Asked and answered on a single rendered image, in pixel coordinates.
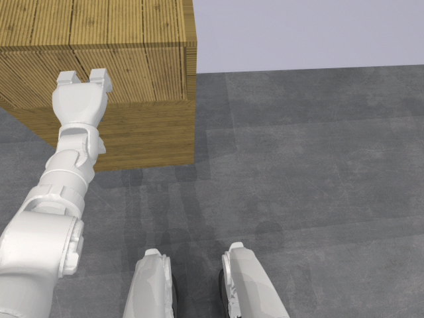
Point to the robot left forearm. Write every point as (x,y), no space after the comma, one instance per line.
(64,183)

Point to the right robot shin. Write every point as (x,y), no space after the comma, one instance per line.
(233,306)

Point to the drawer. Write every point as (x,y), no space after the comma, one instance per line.
(28,78)

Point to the left robot hand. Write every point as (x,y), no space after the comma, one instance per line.
(77,102)

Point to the left robot upper arm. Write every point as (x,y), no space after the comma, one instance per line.
(40,249)

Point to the cabinet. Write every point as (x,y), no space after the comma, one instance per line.
(140,134)

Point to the right robot thigh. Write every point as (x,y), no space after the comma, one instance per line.
(257,296)

